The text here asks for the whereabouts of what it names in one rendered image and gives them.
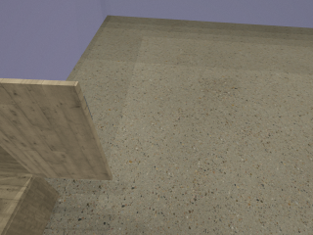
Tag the cupboard door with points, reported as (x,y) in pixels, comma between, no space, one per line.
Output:
(46,126)

